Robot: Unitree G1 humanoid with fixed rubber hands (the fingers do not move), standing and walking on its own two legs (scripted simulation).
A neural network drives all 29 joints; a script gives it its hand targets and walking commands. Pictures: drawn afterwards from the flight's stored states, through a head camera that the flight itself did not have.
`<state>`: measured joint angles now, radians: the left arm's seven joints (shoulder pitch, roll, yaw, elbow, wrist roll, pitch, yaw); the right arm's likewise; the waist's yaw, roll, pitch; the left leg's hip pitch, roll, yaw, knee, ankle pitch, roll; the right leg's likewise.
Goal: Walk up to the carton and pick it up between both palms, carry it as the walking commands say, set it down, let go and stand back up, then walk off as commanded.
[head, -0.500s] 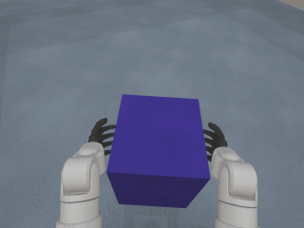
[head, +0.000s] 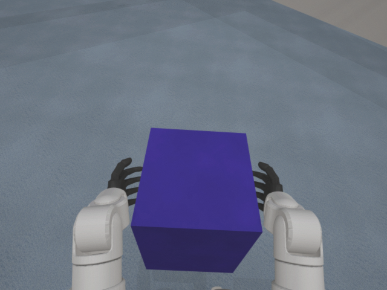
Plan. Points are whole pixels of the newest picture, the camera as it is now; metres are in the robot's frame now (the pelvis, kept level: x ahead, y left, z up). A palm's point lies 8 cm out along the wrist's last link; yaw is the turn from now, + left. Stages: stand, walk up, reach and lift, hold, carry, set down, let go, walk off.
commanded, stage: carry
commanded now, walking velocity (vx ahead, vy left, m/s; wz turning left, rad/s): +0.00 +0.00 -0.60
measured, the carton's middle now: (194, 204) +0.30 +0.01 +0.00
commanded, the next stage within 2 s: none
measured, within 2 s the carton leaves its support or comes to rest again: neither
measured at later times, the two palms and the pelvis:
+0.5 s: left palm (222, 215) +0.25 -0.04 +0.07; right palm out of the picture +0.13 -0.30 +0.06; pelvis -0.07 -0.06 +0.00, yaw -19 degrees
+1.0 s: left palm (256, 245) +0.19 -0.09 +0.09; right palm out of the picture +0.02 -0.32 +0.10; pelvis -0.12 -0.05 +0.00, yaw -38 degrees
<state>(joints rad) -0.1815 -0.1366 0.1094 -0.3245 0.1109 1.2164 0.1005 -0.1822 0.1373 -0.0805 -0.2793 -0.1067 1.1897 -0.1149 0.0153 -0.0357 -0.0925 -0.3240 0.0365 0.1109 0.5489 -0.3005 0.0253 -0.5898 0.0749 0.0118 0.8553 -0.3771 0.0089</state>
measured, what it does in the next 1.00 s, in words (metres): walks backwards, turning right: right foot, then left foot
